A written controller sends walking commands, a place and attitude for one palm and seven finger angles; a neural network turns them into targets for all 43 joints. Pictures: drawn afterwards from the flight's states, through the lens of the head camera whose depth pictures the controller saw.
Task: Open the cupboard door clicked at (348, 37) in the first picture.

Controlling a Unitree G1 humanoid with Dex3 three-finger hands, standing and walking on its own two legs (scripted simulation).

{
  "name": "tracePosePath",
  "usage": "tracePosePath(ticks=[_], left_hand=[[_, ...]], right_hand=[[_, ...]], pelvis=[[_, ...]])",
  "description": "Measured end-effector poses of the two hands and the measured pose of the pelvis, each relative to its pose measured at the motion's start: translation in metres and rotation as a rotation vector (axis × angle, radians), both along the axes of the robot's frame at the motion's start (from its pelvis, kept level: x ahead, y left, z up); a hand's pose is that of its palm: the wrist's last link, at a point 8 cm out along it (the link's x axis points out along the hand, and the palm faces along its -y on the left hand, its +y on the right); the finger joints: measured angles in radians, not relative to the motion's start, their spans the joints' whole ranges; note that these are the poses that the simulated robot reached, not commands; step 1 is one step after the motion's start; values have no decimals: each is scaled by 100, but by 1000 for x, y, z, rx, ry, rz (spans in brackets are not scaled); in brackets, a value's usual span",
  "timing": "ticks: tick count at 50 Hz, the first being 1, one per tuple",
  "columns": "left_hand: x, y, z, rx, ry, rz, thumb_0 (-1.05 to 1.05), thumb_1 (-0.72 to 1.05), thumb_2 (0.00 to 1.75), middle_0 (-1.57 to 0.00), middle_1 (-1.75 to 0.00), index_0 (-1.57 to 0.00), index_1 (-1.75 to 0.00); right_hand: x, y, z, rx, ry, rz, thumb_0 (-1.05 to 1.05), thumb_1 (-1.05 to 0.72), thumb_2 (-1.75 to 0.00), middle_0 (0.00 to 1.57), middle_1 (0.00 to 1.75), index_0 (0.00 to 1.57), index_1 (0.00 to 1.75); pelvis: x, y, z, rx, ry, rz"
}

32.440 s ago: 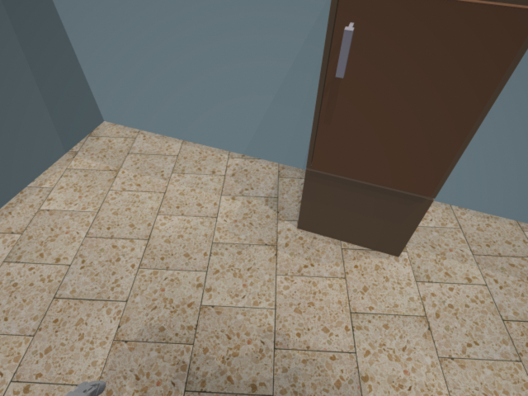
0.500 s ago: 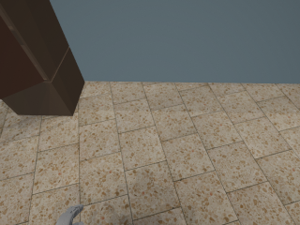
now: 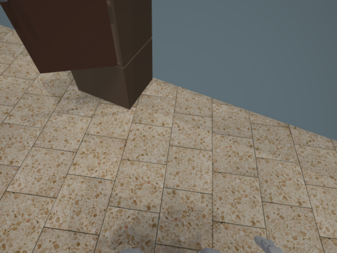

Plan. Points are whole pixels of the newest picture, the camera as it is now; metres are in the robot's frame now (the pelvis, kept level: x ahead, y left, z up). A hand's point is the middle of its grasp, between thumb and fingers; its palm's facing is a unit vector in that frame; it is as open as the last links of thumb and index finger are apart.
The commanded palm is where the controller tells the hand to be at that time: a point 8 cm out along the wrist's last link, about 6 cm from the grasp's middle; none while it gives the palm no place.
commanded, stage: turn to face it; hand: left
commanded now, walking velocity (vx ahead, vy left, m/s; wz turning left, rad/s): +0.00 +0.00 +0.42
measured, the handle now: out of the picture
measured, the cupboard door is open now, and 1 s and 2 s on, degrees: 37 37 37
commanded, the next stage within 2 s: take the last steps up to it in 0.44 s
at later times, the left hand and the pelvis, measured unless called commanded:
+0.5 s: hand out of the picture +0.07 +0.14 -0.14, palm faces +0.21 -0.95 -0.25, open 7.3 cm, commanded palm none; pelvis +0.02 -0.05 +0.02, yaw +11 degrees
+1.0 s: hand out of the picture -0.01 +0.22 -0.16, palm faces +0.40 -0.90 -0.19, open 7.4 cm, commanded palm none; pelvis +0.05 +0.04 +0.02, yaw +19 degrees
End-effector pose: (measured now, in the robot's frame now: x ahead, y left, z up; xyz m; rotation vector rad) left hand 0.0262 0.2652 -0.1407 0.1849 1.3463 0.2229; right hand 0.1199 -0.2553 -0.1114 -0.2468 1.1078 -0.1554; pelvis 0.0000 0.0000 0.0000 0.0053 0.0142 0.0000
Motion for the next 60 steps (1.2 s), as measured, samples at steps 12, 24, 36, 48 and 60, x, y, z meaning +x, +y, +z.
tracePosePath(ticks=[12, 24, 36, 48, 60], left_hand=[[39, -18, 25, -9, -130, 30, 1, 91, 90, -20, -30, -20, -30], [26, -77, 35, 2, -167, 100, 1, 91, 90, -20, -30, -20, -30], [-61, -69, 22, -36, -46, 295, 0, 92, 90, -20, -30, -20, -30], [-88, -16, 8, -92, 83, 381, 1, 91, 90, -20, -30, -20, -30], [90, 35, 24, -31, -162, 258, 1, 91, 90, -20, -30, -20, -30]], right_hand=[[-18, 12, -6, 50, 101, 39, 0, -90, -90, 21, 30, 20, 30], [-30, -21, -30, 106, 237, 48, 0, -91, -90, 20, 30, 20, 30], [23, 7, -11, 53, 212, 228, 0, -91, -90, 20, 30, 20, 30], [49, 79, -4, 23, 118, 303, 0, -91, -90, 20, 30, 20, 30], [-8, 97, -26, 89, 430, 187, 0, -90, -90, 21, 30, 20, 30]], pelvis=[[10, -10, 15, -9, 2, 77], [18, -47, 14, 25, -20, 180], [20, -33, 18, 27, -11, 287], [43, 29, 13, 4, -12, 332], [114, 58, 10, 32, -11, 334]])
